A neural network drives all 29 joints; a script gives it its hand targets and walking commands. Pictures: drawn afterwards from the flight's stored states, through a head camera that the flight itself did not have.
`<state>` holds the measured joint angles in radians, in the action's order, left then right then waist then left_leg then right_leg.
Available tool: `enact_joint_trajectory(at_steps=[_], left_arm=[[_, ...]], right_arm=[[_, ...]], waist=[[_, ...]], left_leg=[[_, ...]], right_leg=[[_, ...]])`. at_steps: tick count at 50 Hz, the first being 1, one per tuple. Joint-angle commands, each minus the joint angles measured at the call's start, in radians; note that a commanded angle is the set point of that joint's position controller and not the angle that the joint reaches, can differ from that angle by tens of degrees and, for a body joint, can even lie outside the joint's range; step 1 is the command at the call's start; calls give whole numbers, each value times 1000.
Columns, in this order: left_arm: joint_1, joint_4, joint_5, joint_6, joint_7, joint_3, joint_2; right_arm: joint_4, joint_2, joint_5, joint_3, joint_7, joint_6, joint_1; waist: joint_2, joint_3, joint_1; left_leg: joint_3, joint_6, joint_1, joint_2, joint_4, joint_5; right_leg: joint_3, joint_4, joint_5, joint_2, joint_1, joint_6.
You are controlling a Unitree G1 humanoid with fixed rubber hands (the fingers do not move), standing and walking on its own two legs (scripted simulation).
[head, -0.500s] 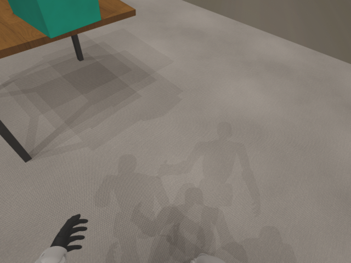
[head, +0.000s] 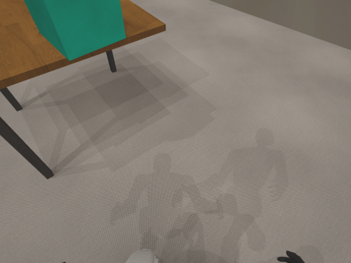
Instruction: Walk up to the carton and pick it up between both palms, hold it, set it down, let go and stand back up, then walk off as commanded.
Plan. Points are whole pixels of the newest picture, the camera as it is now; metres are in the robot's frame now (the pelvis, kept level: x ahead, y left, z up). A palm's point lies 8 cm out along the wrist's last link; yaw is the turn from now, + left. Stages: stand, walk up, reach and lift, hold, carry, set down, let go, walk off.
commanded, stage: walk up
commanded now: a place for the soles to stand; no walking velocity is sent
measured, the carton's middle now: (72, 4) +1.00 +0.47 +0.09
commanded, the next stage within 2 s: none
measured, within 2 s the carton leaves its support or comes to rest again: neither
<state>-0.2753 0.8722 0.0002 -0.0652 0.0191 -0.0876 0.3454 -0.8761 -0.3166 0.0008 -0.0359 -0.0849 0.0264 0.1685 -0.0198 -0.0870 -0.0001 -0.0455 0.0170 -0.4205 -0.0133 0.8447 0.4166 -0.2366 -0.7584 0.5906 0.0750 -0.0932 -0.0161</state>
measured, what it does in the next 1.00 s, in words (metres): walks ahead, turning left: right foot, then left foot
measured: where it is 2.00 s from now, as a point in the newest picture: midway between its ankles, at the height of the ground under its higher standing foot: (158, 236)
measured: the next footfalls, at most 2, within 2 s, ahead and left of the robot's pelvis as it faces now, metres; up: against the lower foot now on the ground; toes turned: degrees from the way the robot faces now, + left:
right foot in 0.30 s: +0.25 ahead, -0.12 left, +0.00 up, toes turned +0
left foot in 0.80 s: +0.31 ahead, +0.09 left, +0.00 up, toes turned +13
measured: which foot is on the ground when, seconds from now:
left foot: down 0.00-0.30, up 0.32-0.78, down 0.80-1.00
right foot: down 0.00-0.02, up 0.04-0.28, down 0.30-0.94, up 0.96-1.00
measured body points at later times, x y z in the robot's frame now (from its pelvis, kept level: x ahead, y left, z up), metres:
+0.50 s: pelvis +0.20 -0.08 +0.01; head +0.24 -0.11 +0.46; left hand +0.27 +0.25 -0.07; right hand +0.29 -0.35 -0.14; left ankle +0.09 +0.11 -0.61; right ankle +0.21 -0.12 -0.70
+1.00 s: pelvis +0.31 -0.01 +0.01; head +0.35 +0.01 +0.45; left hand +0.28 +0.30 -0.11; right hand +0.47 -0.27 -0.12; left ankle +0.27 +0.08 -0.70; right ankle +0.23 -0.12 -0.64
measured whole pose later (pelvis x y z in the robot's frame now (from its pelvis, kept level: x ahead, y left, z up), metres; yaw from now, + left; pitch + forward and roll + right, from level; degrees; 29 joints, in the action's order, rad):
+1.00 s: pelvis +0.31 -0.01 +0.01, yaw +17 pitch -3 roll -1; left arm -0.26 0.86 0.00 -0.06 -0.02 -0.08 0.35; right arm -0.87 -0.33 0.00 -0.04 -0.03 -0.01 0.20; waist 0.01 -0.16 0.00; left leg -0.06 -0.05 -0.29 0.05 0.81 0.45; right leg -0.19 -1.10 0.58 0.04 -0.24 -0.03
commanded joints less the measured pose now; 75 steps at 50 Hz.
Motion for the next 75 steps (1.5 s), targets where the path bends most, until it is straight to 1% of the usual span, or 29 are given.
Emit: enact_joint_trajectory(at_steps=[1, 3, 9, 11, 13, 14, 15, 16, 18, 21, 23, 30, 40, 42, 43, 44, 45, 46, 47, 48, 50, 56, 58, 59, 60, 61, 63, 70, 75], left_arm=[[262, -234, -3, -45, -10, -38, 231], [331, -235, -3, -59, -6, -36, 217], [353, -230, -4, -56, 15, -34, 208], [227, -170, -8, -65, 13, -41, 212], [-117, -40, 3, -64, -8, -90, 286], [-220, -32, 30, -71, -26, -107, 348], [-129, -67, 36, -69, -32, -112, 397], [19, -103, 18, -60, -34, -111, 390], [164, -133, 17, -62, -35, -98, 313], [108, -101, 11, -77, -28, -62, 243], [62, -87, -3, -75, -32, -63, 242], [-92, -84, -2, -54, -59, -74, 276], [-98, -106, 18, -33, -77, -81, 340], [-11, -129, 19, -31, -73, -80, 357], [53, -144, 14, -26, -67, -81, 358], [76, -155, 10, -22, -64, -74, 332], [53, -170, 7, -28, -57, -52, 236], [87, -209, -5, -34, -47, -43, 214], [195, -226, 1, -38, -50, -40, 235], [222, -217, 9, -43, -45, -38, 241], [222, -201, -1, -56, -34, -32, 218], [200, -160, -27, -57, -47, -24, 201], [-6, -56, -19, -57, -71, -43, 231], [-182, -1, -4, -47, -89, -69, 289], [-231, -9, 19, -37, -107, -84, 339], [-144, -36, 21, -24, -116, -91, 363], [38, -89, 18, -16, -121, -95, 352], [116, -142, 26, -38, -91, -78, 310], [129, -166, 34, -21, -67, -83, 354]], right_arm=[[17, -378, 2, -129, 71, 35, 394], [24, -352, 8, -118, 103, 31, 366], [84, -317, 2, -95, 122, 50, 223], [119, -321, 3, -94, 110, 59, 109], [166, -249, -14, -74, 98, 62, 36], [166, -153, -14, -42, 90, 58, 145], [132, -201, -22, -47, 91, 44, 256], [94, -286, -7, -70, 92, 22, 295], [57, -297, -2, -84, 81, 15, 291], [53, -244, -10, -77, 66, 13, 233], [54, -223, -13, -68, 62, -3, 244], [90, -208, 6, -50, 61, -31, 77], [122, -223, 27, -58, 32, -53, -72], [112, -225, 26, -66, 30, -46, -9], [73, -235, 27, -76, 33, -38, 121], [20, -264, 42, -94, 44, -22, 311], [16, -351, 47, -122, 62, -12, 331], [45, -411, 28, -130, 72, -11, 296], [26, -376, 5, -126, 76, -13, 332], [25, -337, 1, -122, 86, -20, 321], [46, -306, 14, -102, 106, -17, 273], [140, -271, 38, -90, 76, -16, 174], [190, -277, 21, -89, 74, -21, 72], [221, -236, 8, -74, 73, -20, 47], [227, -185, 5, -60, 75, -18, 71], [192, -242, 18, -81, 84, -38, 164], [164, -319, 31, -115, 91, -66, 206], [163, -303, 29, -120, 55, -60, 169], [150, -289, 29, -118, 69, -37, 159]], waist=[[232, 172, -147], [212, 100, -146], [209, 51, -66], [244, 63, 15], [49, 223, 210], [-169, 341, 206], [-132, 388, 135], [-36, 330, 83], [-24, 120, 20], [-80, -11, 23], [-148, 11, 7], [-173, 40, 97], [-87, -37, 92], [-105, 0, 25], [-80, 80, -54], [36, 185, -153], [239, 217, -156], [383, 231, -137], [316, 137, -161], [202, 39, -137], [154, -24, -95], [208, 15, -83], [170, 130, 44], [89, 228, 144], [-65, 281, 159], [6, 355, 112], [18, 237, 39], [-145, 84, 2], [-334, 149, 16]], left_leg=[[-790, -437, 834, -266, -382, -912], [-604, -364, 775, -226, -343, -1039], [-415, -275, 394, -168, -375, -780], [-336, -207, 183, -112, -349, -619], [-208, -97, -116, 9, 90, -456], [-176, -76, -269, 109, 285, 71], [-133, -47, -301, 99, 391, 116], [-144, -47, -273, 20, 486, 36], [-97, -31, -236, -32, 503, -90], [-85, -15, -158, -68, 444, -167], [-76, -22, -160, -42, 402, -187], [-20, -30, -257, -24, 269, -110], [90, -41, -265, -66, 22, 11], [127, -62, -101, -30, -136, -11], [147, -94, 94, 21, -248, -62], [69, -153, 369, 65, -420, -206], [-270, -252, 581, -68, -402, -464], [-676, -394, 744, -209, -404, -762], [-800, -482, 765, -249, -399, -815], [-725, -448, 655, -241, -409, -816], [-586, -379, 583, -203, -369, -953], [-321, -229, 332, -17, -309, -912], [-201, -131, 104, 62, -103, -797], [-190, -88, -73, 81, 67, -665], [-154, -55, -237, 152, 209, 17], [-161, -27, -167, 100, 316, 171], [-158, -40, -207, 45, 570, 189], [-151, 9, -194, -41, 429, 42], [-95, -16, 36, -63, -72, 114]], right_leg=[[247, -579, 3, -101, -817, 43], [297, -573, -29, -29, -859, 39], [274, -85, -45, -3, -566, 16], [249, 140, -275, -31, -278, 12], [300, 295, -556, 1, 297, 14], [531, 328, -501, 235, 475, 24], [791, 465, -241, 452, 444, -16], [850, 562, 68, 490, 297, -12], [684, 578, 29, 385, 100, 32], [379, 440, -828, 244, -30, 94], [261, 356, -1154, 201, 70, 142], [293, 317, -1168, 208, 243, 180], [221, 283, -1037, 288, 266, 66], [119, 174, -1109, 257, 199, 14], [57, 9, -1129, 209, 130, 4], [42, -313, -1021, 129, 12, -5], [103, -491, -637, 8, -265, 11], [140, -582, -2, -175, -564, 73], [226, -607, 108, -150, -742, 79], [277, -565, 62, -88, -727, 60], [300, -495, 10, -29, -709, 42], [162, 111, -163, -74, -395, 10], [159, 376, -597, -68, 69, 6], [251, 352, -762, 13, 358, -24], [503, 341, -1046, 288, 498, -101], [597, 315, -1034, 474, 395, -163], [558, 297, -904, 532, 222, -317], [308, 281, -623, 347, -19, -252], [253, 109, -848, 344, -81, -174]])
